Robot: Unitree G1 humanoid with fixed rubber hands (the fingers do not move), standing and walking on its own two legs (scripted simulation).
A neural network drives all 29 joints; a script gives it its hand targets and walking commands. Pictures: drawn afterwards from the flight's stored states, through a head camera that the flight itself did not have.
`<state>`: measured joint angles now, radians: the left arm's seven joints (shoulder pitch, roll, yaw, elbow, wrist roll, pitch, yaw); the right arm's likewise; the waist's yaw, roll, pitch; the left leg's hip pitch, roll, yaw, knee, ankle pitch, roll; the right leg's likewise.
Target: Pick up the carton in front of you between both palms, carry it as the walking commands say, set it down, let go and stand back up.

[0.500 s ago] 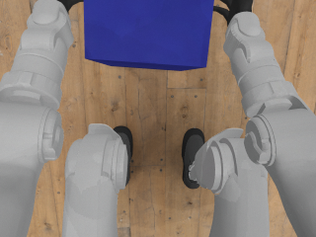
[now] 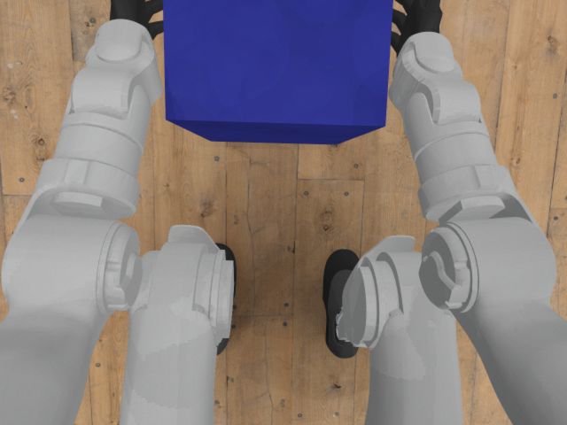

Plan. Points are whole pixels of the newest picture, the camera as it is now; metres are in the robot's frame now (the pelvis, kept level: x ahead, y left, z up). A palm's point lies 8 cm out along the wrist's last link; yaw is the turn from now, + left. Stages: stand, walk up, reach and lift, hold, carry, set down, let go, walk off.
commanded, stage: reach and lift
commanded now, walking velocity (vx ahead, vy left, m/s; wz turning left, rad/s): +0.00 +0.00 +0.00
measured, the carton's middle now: (276, 55) +0.54 +0.04 -0.20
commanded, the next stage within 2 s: none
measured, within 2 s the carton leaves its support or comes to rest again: neither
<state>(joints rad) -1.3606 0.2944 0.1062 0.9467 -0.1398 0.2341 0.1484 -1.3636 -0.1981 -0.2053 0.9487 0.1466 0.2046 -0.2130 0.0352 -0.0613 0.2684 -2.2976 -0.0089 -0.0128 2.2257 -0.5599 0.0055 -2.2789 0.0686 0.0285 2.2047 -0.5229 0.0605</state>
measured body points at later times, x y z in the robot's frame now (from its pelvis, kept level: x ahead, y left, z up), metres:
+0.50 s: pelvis +0.00 -0.02 +0.13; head +0.25 +0.02 +0.50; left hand +0.49 +0.20 +0.06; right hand +0.52 -0.11 +0.06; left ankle +0.11 +0.12 -0.33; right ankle +0.12 -0.13 -0.33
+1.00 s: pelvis +0.05 -0.01 +0.26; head +0.20 +0.01 +0.68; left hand +0.45 +0.19 +0.22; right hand +0.47 -0.12 +0.22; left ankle +0.11 +0.12 -0.33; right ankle +0.12 -0.13 -0.33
